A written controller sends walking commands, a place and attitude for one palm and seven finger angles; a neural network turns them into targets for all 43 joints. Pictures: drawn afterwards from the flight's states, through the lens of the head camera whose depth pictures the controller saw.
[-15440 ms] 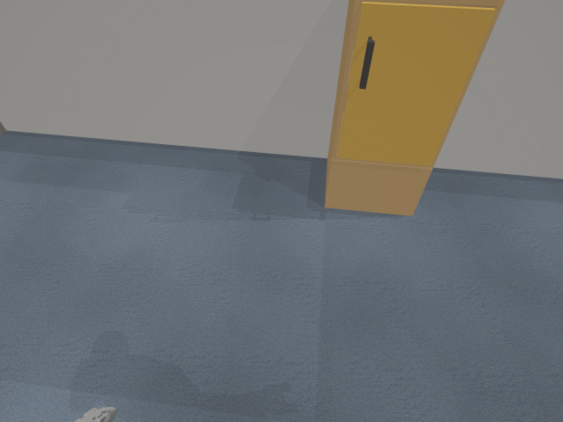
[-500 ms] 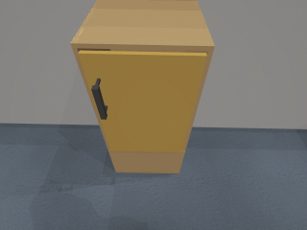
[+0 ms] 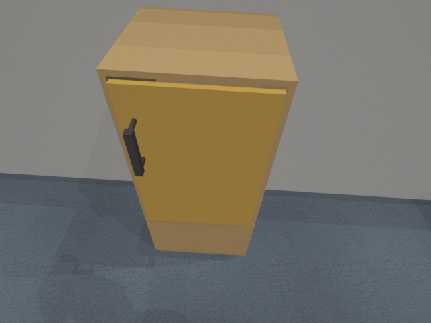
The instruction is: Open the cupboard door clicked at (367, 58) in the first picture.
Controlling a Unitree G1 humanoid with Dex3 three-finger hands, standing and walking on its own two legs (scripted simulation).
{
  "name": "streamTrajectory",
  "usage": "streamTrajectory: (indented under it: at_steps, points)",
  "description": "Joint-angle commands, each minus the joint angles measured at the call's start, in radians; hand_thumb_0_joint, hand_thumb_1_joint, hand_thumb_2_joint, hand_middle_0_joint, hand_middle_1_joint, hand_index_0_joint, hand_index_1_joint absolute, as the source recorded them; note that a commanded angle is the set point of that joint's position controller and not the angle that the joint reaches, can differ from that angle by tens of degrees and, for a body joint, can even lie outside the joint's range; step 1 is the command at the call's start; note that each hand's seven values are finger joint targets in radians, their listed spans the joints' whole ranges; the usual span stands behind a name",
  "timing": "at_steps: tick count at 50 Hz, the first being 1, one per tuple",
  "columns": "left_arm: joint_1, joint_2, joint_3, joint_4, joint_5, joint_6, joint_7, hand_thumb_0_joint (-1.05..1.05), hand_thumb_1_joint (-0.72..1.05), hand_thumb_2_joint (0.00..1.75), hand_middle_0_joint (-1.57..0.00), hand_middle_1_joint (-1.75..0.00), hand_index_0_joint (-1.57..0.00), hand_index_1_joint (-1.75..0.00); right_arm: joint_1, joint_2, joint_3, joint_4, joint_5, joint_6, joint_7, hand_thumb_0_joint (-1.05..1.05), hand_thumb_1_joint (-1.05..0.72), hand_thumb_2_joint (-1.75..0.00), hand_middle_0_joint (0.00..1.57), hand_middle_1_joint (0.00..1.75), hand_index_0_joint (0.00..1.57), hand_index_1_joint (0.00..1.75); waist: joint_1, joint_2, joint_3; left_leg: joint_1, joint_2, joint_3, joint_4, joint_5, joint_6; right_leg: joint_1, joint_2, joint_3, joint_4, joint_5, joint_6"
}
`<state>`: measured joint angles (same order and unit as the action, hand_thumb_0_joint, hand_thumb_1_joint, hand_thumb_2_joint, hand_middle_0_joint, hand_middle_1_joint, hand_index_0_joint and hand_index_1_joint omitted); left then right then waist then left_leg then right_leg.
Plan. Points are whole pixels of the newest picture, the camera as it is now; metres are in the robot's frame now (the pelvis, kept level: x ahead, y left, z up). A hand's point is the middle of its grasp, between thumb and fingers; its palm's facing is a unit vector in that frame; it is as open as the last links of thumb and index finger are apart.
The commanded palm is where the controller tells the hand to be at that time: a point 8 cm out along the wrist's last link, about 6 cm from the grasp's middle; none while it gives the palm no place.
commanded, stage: come to a stop and stand still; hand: left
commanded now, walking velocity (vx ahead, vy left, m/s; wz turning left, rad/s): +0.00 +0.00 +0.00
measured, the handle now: (136, 148) +0.51 +0.25 -0.01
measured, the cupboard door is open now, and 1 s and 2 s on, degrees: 0 0 0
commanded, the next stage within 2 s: look again from close up in 0.82 s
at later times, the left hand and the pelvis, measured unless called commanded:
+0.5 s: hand out of the picture +0.03 +0.19 -0.17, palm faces +0.03 -0.98 -0.19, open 7.4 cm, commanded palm none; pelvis +0.02 +0.02 +0.00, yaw -1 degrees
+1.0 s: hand out of the picture +0.00 +0.20 -0.17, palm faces +0.00 -0.98 -0.20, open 7.4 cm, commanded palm none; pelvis +0.01 +0.03 +0.00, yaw -1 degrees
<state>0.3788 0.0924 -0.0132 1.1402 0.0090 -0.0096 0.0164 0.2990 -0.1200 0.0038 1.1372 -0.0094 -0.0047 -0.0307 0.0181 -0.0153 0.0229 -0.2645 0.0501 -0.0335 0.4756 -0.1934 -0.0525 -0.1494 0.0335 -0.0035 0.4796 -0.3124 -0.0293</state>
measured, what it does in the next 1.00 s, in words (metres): stands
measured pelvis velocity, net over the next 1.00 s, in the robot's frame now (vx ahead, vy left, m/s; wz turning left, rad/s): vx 0.01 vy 0.03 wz -0.02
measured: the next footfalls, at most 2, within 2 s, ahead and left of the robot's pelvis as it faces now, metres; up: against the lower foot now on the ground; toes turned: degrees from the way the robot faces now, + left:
none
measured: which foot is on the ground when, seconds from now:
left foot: down 0.00-1.00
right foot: down 0.00-1.00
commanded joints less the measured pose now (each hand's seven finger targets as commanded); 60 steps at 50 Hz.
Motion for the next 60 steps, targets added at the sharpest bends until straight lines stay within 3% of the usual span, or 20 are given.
streamTrajectory:
  at_steps: [1, 6, 12, 17, 27, 45, 46, 47, 48, 49, 52, 53, 57, 58, 60]
  points:
    - [0.072, 0.125, 0.028, -0.027, 0.001, -0.021, 0.016, 0.0, 0.9, 0.9, -0.2, -0.3, -0.2, -0.3, 0.047, -0.083, -0.015, -0.024, -0.001, -0.021, -0.011, 0.0, -0.9, -0.9, 0.2, 0.3, 0.2, 0.3, -0.008, 0.004, 0.041, 0.072, 0.034, -0.005, -0.037, 0.135, 0.055, -0.109, -0.113, 0.101, -0.139, 0.147, -0.008]
    - [0.063, 0.124, 0.034, -0.029, 0.002, -0.02, 0.019, 0.0, 0.9, 0.9, -0.2, -0.3, -0.2, -0.3, 0.045, -0.09, -0.017, -0.024, 0.0, -0.028, -0.016, 0.0, -0.9, -0.9, 0.2, 0.3, 0.2, 0.3, -0.003, 0.017, 0.0, 0.083, 0.045, -0.007, -0.035, 0.2, 0.061, -0.052, -0.114, 0.082, -0.103, 0.257, -0.003]
    - [0.036, 0.136, 0.038, -0.038, 0.004, -0.018, 0.021, 0.0, 0.9, 0.9, -0.2, -0.3, -0.2, -0.3, 0.031, -0.103, -0.02, -0.028, 0.0, -0.028, -0.018, 0.0, -0.9, -0.9, 0.2, 0.3, 0.2, 0.3, -0.002, 0.004, 0.014, 0.09, 0.046, -0.006, -0.037, 0.231, 0.064, -0.039, -0.117, 0.073, -0.095, 0.304, 0.0]
    - [0.009, 0.148, 0.04, -0.046, 0.004, -0.014, 0.019, 0.0, 0.9, 0.9, -0.2, -0.3, -0.2, -0.3, 0.017, -0.115, -0.02, -0.03, -0.002, -0.025, -0.015, 0.0, -0.9, -0.9, 0.2, 0.3, 0.2, 0.3, -0.001, 0.014, 0.042, 0.088, 0.048, -0.016, -0.058, 0.209, 0.068, -0.051, -0.116, 0.071, -0.107, 0.243, 0.004]
    - [-0.033, 0.18, 0.042, -0.059, 0.005, -0.014, 0.015, 0.0, 0.9, 0.9, -0.2, -0.3, -0.2, -0.3, -0.014, -0.149, -0.023, -0.039, -0.002, -0.025, -0.01, 0.0, -0.9, -0.9, 0.2, 0.3, 0.2, 0.3, -0.004, -0.005, 0.032, 0.105, 0.048, -0.028, -0.084, 0.192, 0.07, -0.048, -0.117, 0.077, -0.123, 0.204, 0.009]
    - [-0.02, 0.182, 0.038, -0.045, 0.006, -0.014, 0.014, 0.0, 0.9, 0.9, -0.2, -0.3, -0.2, -0.3, -0.031, -0.157, -0.023, -0.034, 0.0, -0.026, -0.006, 0.0, -0.9, -0.9, 0.2, 0.3, 0.2, 0.3, -0.002, 0.002, 0.017, 0.119, 0.047, -0.034, -0.104, 0.152, 0.072, -0.053, -0.121, 0.079, -0.14, 0.153, 0.012]
    - [0.046, 0.17, 0.028, -0.027, 0.021, -0.042, 0.056, 0.0, 0.9, 0.9, -0.2, -0.3, -0.2, -0.3, -0.108, -0.174, -0.025, -0.109, 0.008, -0.031, 0.008, 0.0, -0.9, -0.9, 0.2, 0.3, 0.2, 0.3, 0.013, 0.058, 0.059, 0.065, 0.042, 0.01, 0.108, 0.21, 0.05, -0.093, -0.166, 0.147, -0.165, 0.43, 0.026]
    - [-0.02, 0.223, 0.031, -0.085, 0.012, -0.045, 0.051, 0.0, 0.9, 0.9, -0.2, -0.3, -0.2, -0.3, -0.044, -0.111, -0.019, -0.135, 0.004, -0.018, 0.017, 0.0, -0.9, -0.9, 0.2, 0.3, 0.2, 0.3, -0.05, 0.019, 0.013, 0.043, 0.009, 0.004, 0.069, -0.017, 0.053, -0.094, -0.19, 0.161, -0.145, 0.265, -0.005]
    - [-0.054, 0.227, 0.033, -0.1, 0.012, -0.046, 0.041, 0.0, 0.9, 0.9, -0.2, -0.3, -0.2, -0.3, -0.05, -0.113, -0.018, -0.133, -0.006, -0.013, 0.021, 0.0, -0.9, -0.9, 0.2, 0.3, 0.2, 0.3, -0.036, 0.067, 0.042, 0.059, 0.004, 0.018, 0.04, -0.034, 0.05, -0.13, -0.183, 0.152, -0.131, 0.198, -0.019]
    - [-0.068, 0.212, 0.032, -0.103, 0.011, -0.045, 0.04, 0.0, 0.9, 0.9, -0.2, -0.3, -0.2, -0.3, -0.01, -0.131, -0.02, -0.135, -0.007, -0.013, 0.019, 0.0, -0.9, -0.9, 0.2, 0.3, 0.2, 0.3, -0.057, 0.036, 0.003, 0.062, 0.014, 0.006, 0.042, 0.009, 0.06, -0.114, -0.145, 0.116, -0.101, 0.125, -0.018]
    - [-0.038, 0.188, 0.026, -0.112, 0.007, -0.033, 0.035, 0.0, 0.9, 0.9, -0.2, -0.3, -0.2, -0.3, -0.002, -0.158, -0.023, -0.151, -0.003, -0.021, 0.016, 0.0, -0.9, -0.9, 0.2, 0.3, 0.2, 0.3, -0.038, 0.019, -0.023, 0.046, 0.032, -0.025, 0.018, 0.086, 0.079, -0.08, -0.104, 0.083, -0.051, 0.098, -0.009]
    - [-0.033, 0.183, 0.027, -0.115, 0.01, -0.029, 0.036, 0.0, 0.9, 0.9, -0.2, -0.3, -0.2, -0.3, -0.004, -0.16, -0.022, -0.152, -0.005, -0.026, 0.013, 0.0, -0.9, -0.9, 0.2, 0.3, 0.2, 0.3, -0.03, 0.055, -0.01, 0.036, 0.039, -0.033, 0.014, 0.123, 0.084, -0.075, -0.098, 0.076, -0.032, 0.11, -0.01]
    - [-0.036, 0.185, 0.024, -0.119, 0.009, -0.013, 0.031, 0.0, 0.9, 0.9, -0.2, -0.3, -0.2, -0.3, -0.021, -0.177, -0.024, -0.166, -0.004, -0.02, 0.011, 0.0, -0.9, -0.9, 0.2, 0.3, 0.2, 0.3, -0.021, 0.003, 0.063, -0.015, 0.037, -0.053, -0.041, -0.009, 0.092, -0.107, -0.085, 0.075, -0.04, -0.009, -0.003]
    - [-0.036, 0.186, 0.026, -0.124, 0.011, -0.012, 0.03, 0.0, 0.9, 0.9, -0.2, -0.3, -0.2, -0.3, -0.023, -0.175, -0.024, -0.163, -0.005, -0.022, 0.012, 0.0, -0.9, -0.9, 0.2, 0.3, 0.2, 0.3, -0.016, 0.016, 0.081, -0.029, 0.037, -0.056, -0.051, -0.011, 0.095, -0.107, -0.086, 0.072, -0.039, -0.008, -0.004]
    - [-0.04, 0.195, 0.026, -0.128, 0.009, -0.009, 0.028, 0.0, 0.9, 0.9, -0.2, -0.3, -0.2, -0.3, -0.028, -0.186, -0.023, -0.163, -0.005, -0.021, 0.012, 0.0, -0.9, -0.9, 0.2, 0.3, 0.2, 0.3, -0.015, 0.004, 0.067, -0.018, 0.037, -0.06, -0.066, -0.033, 0.096, -0.11, -0.087, 0.077, -0.036, -0.012, -0.001]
